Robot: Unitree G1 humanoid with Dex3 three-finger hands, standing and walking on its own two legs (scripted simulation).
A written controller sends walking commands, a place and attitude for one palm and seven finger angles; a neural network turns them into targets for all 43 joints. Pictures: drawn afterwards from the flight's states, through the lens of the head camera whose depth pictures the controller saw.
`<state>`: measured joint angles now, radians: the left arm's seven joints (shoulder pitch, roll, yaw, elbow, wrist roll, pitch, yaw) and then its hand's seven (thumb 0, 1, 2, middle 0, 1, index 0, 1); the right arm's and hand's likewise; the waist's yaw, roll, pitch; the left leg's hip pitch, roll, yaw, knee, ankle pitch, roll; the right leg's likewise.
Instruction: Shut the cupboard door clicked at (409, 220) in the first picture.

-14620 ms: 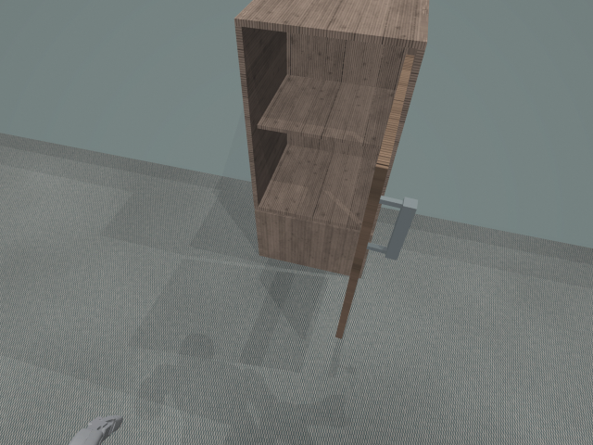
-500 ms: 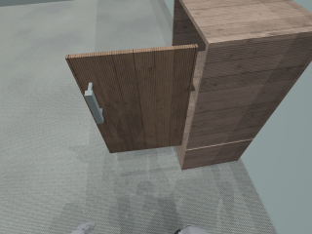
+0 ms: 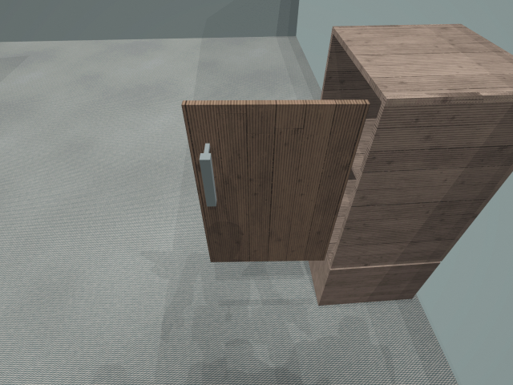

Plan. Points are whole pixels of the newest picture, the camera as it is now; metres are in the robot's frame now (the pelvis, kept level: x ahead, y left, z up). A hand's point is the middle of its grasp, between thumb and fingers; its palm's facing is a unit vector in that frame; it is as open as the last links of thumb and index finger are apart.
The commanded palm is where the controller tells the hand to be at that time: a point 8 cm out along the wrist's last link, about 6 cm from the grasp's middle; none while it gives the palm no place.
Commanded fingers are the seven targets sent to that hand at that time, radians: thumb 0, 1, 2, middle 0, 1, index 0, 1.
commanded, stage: come to a stop and stand still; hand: left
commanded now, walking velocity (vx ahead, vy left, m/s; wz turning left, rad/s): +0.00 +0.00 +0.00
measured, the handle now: (209, 175) +0.56 +0.16 -0.02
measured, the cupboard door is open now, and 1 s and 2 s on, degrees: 87 87 87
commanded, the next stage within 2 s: look again from close up in 0.70 s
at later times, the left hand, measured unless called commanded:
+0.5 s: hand out of the picture -0.03 +0.21 -0.16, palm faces +0.02 -0.99 -0.16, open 7.3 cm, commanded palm none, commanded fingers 0.00 0.90 0.90 -0.20 -0.30 -0.20 -0.30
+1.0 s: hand out of the picture -0.02 +0.20 -0.16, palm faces +0.03 -0.99 -0.16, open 7.4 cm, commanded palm none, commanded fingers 0.00 0.90 0.90 -0.20 -0.30 -0.20 -0.30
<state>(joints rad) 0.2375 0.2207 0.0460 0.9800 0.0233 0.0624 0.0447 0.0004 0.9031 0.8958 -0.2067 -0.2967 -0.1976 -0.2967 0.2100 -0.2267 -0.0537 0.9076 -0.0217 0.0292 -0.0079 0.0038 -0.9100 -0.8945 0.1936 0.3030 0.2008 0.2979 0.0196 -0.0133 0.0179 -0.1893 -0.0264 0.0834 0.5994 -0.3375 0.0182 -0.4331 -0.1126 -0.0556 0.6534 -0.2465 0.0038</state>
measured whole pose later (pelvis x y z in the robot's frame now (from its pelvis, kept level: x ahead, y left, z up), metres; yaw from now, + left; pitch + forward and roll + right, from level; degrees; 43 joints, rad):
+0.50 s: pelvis -0.04 +0.04 +0.02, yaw +0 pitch -2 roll +0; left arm 0.31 0.16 0.00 1.03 0.03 0.02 0.02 0.01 0.92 0.90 -0.21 -0.30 -0.20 -0.30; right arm 0.35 -0.17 0.00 1.04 -0.01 0.01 -0.01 0.01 -0.92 -0.89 0.20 0.30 0.20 0.30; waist 0.00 -0.03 0.02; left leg -0.21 -0.07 0.10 0.43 -0.20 0.09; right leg -0.27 -0.01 -0.03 0.47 -0.17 -0.02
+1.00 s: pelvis -0.01 +0.04 +0.02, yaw +0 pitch +0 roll +0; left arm 0.31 0.14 -0.01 1.10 0.02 -0.01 0.03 0.01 0.92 0.90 -0.20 -0.30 -0.19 -0.30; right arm 0.27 -0.16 0.02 1.09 -0.01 -0.02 -0.02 0.01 -0.92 -0.89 0.20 0.30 0.20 0.30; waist 0.01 -0.01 0.01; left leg -0.17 -0.06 0.09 0.37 -0.21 0.08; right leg -0.23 0.00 -0.03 0.42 -0.19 -0.02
